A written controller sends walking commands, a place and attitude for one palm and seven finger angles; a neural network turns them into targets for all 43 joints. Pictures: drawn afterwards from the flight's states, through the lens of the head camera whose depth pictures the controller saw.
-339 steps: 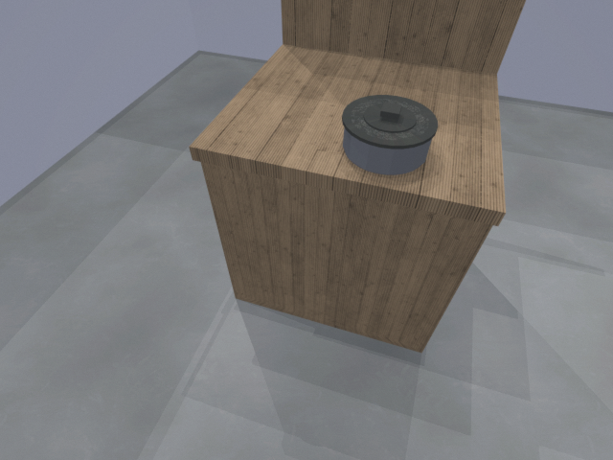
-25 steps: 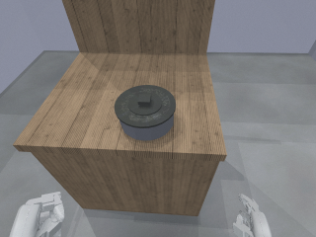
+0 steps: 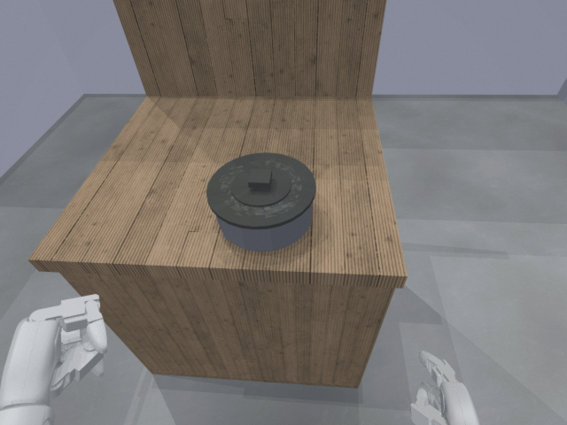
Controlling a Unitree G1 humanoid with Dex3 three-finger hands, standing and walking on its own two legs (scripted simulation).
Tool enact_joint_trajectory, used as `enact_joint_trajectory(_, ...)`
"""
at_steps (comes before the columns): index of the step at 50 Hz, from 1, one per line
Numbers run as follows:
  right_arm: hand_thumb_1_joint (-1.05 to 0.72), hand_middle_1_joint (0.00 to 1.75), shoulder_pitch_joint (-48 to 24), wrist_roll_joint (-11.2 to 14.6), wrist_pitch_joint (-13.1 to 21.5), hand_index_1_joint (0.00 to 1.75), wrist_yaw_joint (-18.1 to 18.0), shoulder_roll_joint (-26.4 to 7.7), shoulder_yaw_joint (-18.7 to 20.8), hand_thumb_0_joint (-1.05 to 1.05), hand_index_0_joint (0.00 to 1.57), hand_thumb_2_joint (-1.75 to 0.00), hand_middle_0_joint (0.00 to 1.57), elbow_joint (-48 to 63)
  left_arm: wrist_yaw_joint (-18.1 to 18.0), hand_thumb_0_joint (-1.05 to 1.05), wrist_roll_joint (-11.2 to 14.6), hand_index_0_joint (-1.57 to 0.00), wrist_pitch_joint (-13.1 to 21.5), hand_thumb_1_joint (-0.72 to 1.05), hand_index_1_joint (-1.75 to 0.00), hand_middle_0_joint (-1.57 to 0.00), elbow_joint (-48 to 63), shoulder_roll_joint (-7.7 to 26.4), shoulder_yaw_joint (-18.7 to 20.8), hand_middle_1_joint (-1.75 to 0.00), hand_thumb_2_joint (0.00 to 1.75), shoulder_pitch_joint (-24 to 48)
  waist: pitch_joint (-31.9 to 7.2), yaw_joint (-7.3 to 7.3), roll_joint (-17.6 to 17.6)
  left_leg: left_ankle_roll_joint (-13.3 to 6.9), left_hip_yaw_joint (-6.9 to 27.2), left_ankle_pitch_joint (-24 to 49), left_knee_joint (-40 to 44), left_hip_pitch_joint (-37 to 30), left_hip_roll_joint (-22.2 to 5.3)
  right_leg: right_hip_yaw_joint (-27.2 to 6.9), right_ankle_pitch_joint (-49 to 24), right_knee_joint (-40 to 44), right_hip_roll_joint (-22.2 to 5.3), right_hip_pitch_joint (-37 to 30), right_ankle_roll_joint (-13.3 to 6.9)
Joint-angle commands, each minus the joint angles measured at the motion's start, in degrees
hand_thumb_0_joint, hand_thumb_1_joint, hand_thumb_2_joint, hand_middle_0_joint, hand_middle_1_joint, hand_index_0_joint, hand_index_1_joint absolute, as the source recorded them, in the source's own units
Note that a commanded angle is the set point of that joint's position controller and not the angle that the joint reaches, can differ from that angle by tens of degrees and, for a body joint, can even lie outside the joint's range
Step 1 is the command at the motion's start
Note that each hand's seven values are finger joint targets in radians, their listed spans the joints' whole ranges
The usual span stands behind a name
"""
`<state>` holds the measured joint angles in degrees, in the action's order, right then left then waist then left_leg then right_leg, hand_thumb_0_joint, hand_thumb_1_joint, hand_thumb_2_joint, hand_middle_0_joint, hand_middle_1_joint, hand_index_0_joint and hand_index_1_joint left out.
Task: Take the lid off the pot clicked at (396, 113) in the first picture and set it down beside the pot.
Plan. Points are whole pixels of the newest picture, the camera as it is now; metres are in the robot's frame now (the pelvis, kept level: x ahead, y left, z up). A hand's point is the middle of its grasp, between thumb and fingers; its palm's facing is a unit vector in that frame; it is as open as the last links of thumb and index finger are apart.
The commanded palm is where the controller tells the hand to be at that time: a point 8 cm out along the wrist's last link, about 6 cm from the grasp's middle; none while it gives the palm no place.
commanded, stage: reach forward and open the fingers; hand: left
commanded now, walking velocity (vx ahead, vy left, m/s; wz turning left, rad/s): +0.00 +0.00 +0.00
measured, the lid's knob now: (260, 178) +0.52 +0.12 +0.05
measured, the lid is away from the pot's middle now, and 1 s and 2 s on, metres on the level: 0.00 0.00 0.00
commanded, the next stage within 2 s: move the open hand above the knob in 1.08 s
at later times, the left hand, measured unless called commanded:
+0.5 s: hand (82, 335) +0.18 +0.27 +0.09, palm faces -0.22 -0.06 -0.97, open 4.2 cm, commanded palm +0.17 +0.27 +0.15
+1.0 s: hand (88, 294) +0.23 +0.27 +0.11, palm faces -0.14 -0.04 -0.99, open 9.6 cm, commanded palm +0.21 +0.28 +0.18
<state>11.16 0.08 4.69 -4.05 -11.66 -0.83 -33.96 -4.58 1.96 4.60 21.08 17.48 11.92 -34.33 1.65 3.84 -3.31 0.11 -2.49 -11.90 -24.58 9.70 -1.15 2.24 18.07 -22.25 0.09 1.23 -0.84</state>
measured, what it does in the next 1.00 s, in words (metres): shifts its weight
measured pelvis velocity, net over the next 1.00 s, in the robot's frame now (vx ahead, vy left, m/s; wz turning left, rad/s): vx -0.05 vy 0.03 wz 0.03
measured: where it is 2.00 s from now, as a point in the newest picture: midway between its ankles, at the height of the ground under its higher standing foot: outside the picture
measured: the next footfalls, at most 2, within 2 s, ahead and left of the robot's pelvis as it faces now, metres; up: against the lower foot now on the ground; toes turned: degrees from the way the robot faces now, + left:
none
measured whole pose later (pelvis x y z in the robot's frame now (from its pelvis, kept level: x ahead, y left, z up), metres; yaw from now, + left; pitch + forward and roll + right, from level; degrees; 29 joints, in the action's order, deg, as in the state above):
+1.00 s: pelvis -0.05 +0.03 +0.00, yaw +2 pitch -2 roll -1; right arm 6.3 2.4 -5.9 1.1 -15.5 -0.4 -33.8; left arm 13.3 -45.3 -1.6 7.4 35.6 -1.1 0.9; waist 2.1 3.3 -7.5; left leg -2.5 -1.8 -7.1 -24.3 15.6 1.0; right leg 3.2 14.9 -24.5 -2.0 7.7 1.1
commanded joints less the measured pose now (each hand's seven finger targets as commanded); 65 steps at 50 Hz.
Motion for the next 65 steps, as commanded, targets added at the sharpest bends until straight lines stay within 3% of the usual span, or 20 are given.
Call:
enact_joint_trajectory(1,-0.9,0.3,-9.7,-0.2,-0.9,0.3,1.6,-7.8,2.0,0.0,0.2,-0.9,0.2,12.3,-3.9,0.0,-24.8,-1.26,-3.0,0.85,-1.47,-1.26,18.2,16.2,2.4,-1.47,0.9,7.0,-3.9,-0.53,-3.9,-2.5,-0.8,17.4,-1.8,-2.0,0.8,1.7,-19.3,-0.9,-0.1,13.9,0.0)
enact_joint_trajectory(2,-0.9,0.3,-9.3,-0.4,-1.7,0.3,2.0,-7.9,1.9,0.0,0.2,-0.9,0.2,12.6,-4.6,0.0,-25.4,-1.24,-4.1,0.83,-1.45,-1.24,19.4,16.1,2.6,-1.45,0.9,8.2,-5.7,-0.75,-3.7,-2.5,-0.7,18.5,-2.1,-2.2,0.7,2.1,-18.7,-1.5,-0.2,13.7,-0.2)
enact_joint_trajectory(5,-0.9,0.3,-10.7,-0.1,-6.2,0.3,3.2,-8.8,2.9,0.0,0.2,-0.9,0.2,12.2,-4.0,0.0,-37.9,-1.19,-8.8,0.74,-1.36,-1.19,12.2,20.7,4.3,-1.36,0.93,-2.7,-10.0,1.87,-1.1,-2.1,-1.2,16.5,-3.7,-0.9,0.8,0.2,-17.4,-2.8,0.6,12.7,-0.8)
enact_joint_trajectory(10,-0.9,0.3,-14.1,1.4,-8.8,0.3,3.2,-9.2,2.6,0.0,0.2,-0.9,0.2,12.2,0.3,0.0,-47.3,-1.17,-10.5,0.58,-1.11,-1.17,8.7,26.7,2.1,-1.11,1.02,11.7,-10.9,0.03,2.2,-2.8,0.5,8.6,-3.8,-0.2,1.7,-1.4,-12.5,-1.1,-0.3,14.0,0.3)
enact_joint_trajectory(12,-0.9,0.3,-14.5,2.2,-7.9,0.3,2.9,-9.0,2.8,0.0,0.2,-0.9,0.2,12.2,3.1,0.0,-47.5,-1.15,-9.8,0.52,-1.04,-1.15,9.8,27.3,-0.2,-1.04,1.06,17.6,-13.7,-0.84,0.1,-3.2,1.2,8.3,-3.9,-2.3,1.9,-1.3,-12.4,-1.0,-0.6,13.5,0.7)
enact_joint_trajectory(14,-0.9,0.3,-14.1,2.7,-7.7,0.3,2.4,-9.2,3.1,0.0,0.2,-0.9,0.2,11.3,6.6,0.0,-45.8,-1.13,-9.4,0.46,-0.97,-1.13,5.5,27.2,-1.7,-0.97,1.1,19.0,-10.6,-1.65,2.0,-3.5,1.7,7.6,-3.1,-2.0,2.5,-1.1,-13.3,0.3,-0.4,13.8,1.3)
enact_joint_trajectory(17,-0.9,0.3,-14.1,2.7,-7.1,0.3,1.9,-9.4,2.7,0.0,0.2,-0.9,0.2,10.9,11.4,0.0,-44.8,-1.1,-8.2,0.37,-0.86,-1.1,1.0,30.6,0.1,-0.86,1.14,22.2,-8.9,-1.69,4.9,-4.0,1.4,7.9,-2.9,-1.5,3.2,-1.0,-15.7,0.7,-0.6,13.0,1.6)
enact_joint_trajectory(20,-0.9,0.3,-14.5,2.5,-7.3,0.3,1.6,-9.7,2.5,0.0,0.2,-0.9,0.2,10.5,14.3,0.0,-45.3,-1.06,-6.0,0.28,-0.76,-1.06,1.9,36.2,3.5,-0.76,1.18,29.3,-9.6,-1.24,2.9,-4.0,1.7,9.4,-2.0,-2.9,3.4,-1.1,-17.2,1.4,-0.7,11.8,1.6)
enact_joint_trajectory(23,-0.9,0.3,-13.7,2.3,-6.4,0.3,2.2,-8.7,2.4,0.0,0.2,-0.9,0.2,10.8,14.7,0.0,-44.3,-1.03,-3.3,0.2,-0.65,-1.03,1.8,33.5,2.4,-0.65,1.21,30.4,-9.8,-0.94,-1.9,-3.7,2.1,11.5,-1.2,-5.2,3.4,0.1,-16.8,2.0,-0.1,11.7,1.0)
enact_joint_trajectory(27,-0.9,0.3,-12.8,2.6,-7.8,0.3,3.8,-9.5,2.8,0.0,0.2,-0.9,0.2,10.5,15.3,0.0,-43.9,-0.98,-3.8,0.09,-0.51,-0.98,-4.1,30.2,0.9,-0.51,1.23,29.2,-7.0,-1.13,0.1,-3.1,1.6,9.3,0.2,-3.7,3.0,0.7,-13.5,3.2,0.4,12.5,0.7)
enact_joint_trajectory(32,-0.9,0.3,-14.2,2.4,-7.0,0.3,4.2,-9.3,2.9,0.0,0.2,-0.9,0.2,11.6,14.2,0.0,-45.5,-0.92,-3.0,-0.05,-0.33,-0.92,3.6,33.2,0.3,-0.33,1.29,40.8,-14.8,-0.67,-3.1,-3.3,2.4,9.2,1.0,-7.3,2.7,0.3,-11.3,2.5,0.3,10.0,0.4)
enact_joint_trajectory(36,-0.9,0.3,-13.2,2.3,-6.8,0.3,4.5,-9.7,3.3,0.0,0.2,-0.9,0.2,10.4,13.1,0.0,-46.6,-0.87,-3.7,-0.16,-0.19,-0.87,-2.4,35.7,4.2,-0.19,1.32,39.0,-13.0,-0.06,-2.3,-3.0,3.2,10.3,1.3,-6.6,2.4,0.6,-12.0,2.4,1.1,10.2,-0.3)
enact_joint_trajectory(40,-0.9,0.3,-13.3,2.9,-8.4,0.3,5.2,-10.3,3.2,0.0,0.2,-0.9,0.2,9.8,13.7,0.0,-45.7,-0.84,-6.1,-0.25,-0.08,-0.84,-7.5,30.4,-1.0,-0.08,1.37,42.2,-8.9,-0.76,-0.1,-2.6,3.0,6.5,3.1,-4.3,2.1,1.4,-8.3,3.0,1.0,12.3,0.0)
enact_joint_trajectory(43,-0.9,0.3,-14.4,3.1,-7.6,0.3,5.6,-10.0,3.3,0.0,0.2,-0.9,0.2,10.7,14.7,0.0,-45.0,-0.84,-6.3,-0.26,-0.08,-0.84,-1.8,27.6,-5.8,-0.08,1.38,46.7,-12.5,-1.25,-2.7,-2.6,3.9,6.5,3.7,-7.1,1.9,1.4,-7.7,2.4,1.1,11.8,-0.1)
enact_joint_trajectory(47,-0.9,0.3,-14.1,2.4,-6.9,0.3,5.1,-10.1,2.6,0.0,0.2,-0.9,0.2,9.9,15.1,0.0,-48.0,-0.84,-6.6,-0.26,-0.08,-0.84,-2.4,35.2,-0.7,-0.08,1.4,50.8,-16.1,-0.31,-1.8,-2.7,4.4,7.6,3.4,-7.1,2.2,1.0,-8.2,1.7,1.1,9.5,-0.5)
enact_joint_trajectory(49,-0.9,0.3,-13.5,2.4,-7.9,0.3,4.7,-10.3,2.5,0.0,0.2,-0.9,0.2,8.6,14.9,0.0,-48.7,-0.84,-6.9,-0.27,-0.08,-0.84,-7.5,37.4,1.7,-0.08,1.4,53.6,-12.8,-0.38,-1.1,-2.5,4.6,5.2,4.1,-5.4,2.0,1.2,-6.1,2.2,1.4,11.0,-0.6)
enact_joint_trajectory(51,-0.9,0.3,-13.8,2.8,-8.1,0.3,4.7,-10.3,2.4,0.0,0.2,-0.9,0.2,9.1,14.9,0.0,-48.1,-0.84,-7.5,-0.27,-0.08,-0.84,-10.3,36.1,1.8,-0.08,1.4,54.9,-10.7,-0.6,-1.9,-2.5,4.6,4.1,4.1,-4.7,2.0,1.3,-4.9,2.1,1.9,12.0,-0.9)
enact_joint_trajectory(56,-0.9,0.3,-14.9,3.1,-7.3,0.3,5.8,-9.8,2.8,0.0,0.2,-0.9,0.2,11.2,17.2,0.0,-45.2,-0.85,-8.5,-0.27,-0.08,-0.85,-6.3,25.5,-8.3,-0.08,1.42,53.2,-14.7,-1.29,-2.7,-2.4,4.9,5.7,3.7,-8.3,2.2,1.3,-7.0,1.4,1.7,12.0,-0.6)
enact_joint_trajectory(61,-0.9,0.3,-14.3,3.0,-8.3,0.3,4.5,-11.0,2.0,0.0,0.2,-0.9,0.2,9.0,17.8,0.0,-48.2,-0.85,-10.7,-0.28,-0.08,-0.85,-11.3,34.7,-3.7,-0.08,1.43,66.4,-11.5,-2.27,-0.2,-2.4,4.5,1.3,4.3,-5.0,2.8,1.1,-3.4,2.0,2.0,12.9,-0.6)
enact_joint_trajectory(65,-0.9,0.3,-13.9,3.0,-7.5,0.3,3.6,-10.4,1.8,0.0,0.2,-0.9,0.2,7.9,18.3,0.0,-48.8,-0.85,-11.1,-0.28,-0.08,-0.85,-14.0,32.3,-7.9,-0.08,1.43,75.3,-15.1,-1.95,-2.3,-2.4,5.2,2.0,4.2,-7.1,3.4,1.0,-3.9,1.4,1.6,12.5,-0.8)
